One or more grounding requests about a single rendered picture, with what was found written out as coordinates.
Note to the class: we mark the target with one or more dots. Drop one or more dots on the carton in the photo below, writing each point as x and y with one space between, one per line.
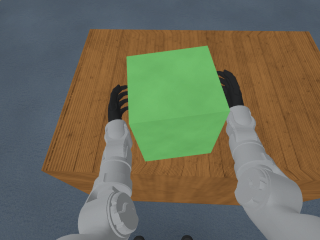
176 103

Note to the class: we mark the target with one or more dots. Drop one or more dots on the left robot hand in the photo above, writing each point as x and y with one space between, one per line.
115 111

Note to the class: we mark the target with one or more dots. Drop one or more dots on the right robot forearm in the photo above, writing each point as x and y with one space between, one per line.
245 146

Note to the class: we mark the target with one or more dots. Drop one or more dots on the left robot forearm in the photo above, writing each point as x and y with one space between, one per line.
116 163

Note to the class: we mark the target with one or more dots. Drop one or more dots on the robot right upper arm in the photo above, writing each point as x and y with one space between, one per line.
273 203

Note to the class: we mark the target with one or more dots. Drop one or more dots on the robot left upper arm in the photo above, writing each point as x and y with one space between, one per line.
110 217

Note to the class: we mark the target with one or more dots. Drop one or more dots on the pedestal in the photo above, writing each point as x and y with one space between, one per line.
278 73

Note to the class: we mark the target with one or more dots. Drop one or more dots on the right robot hand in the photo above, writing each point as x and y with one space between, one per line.
231 88

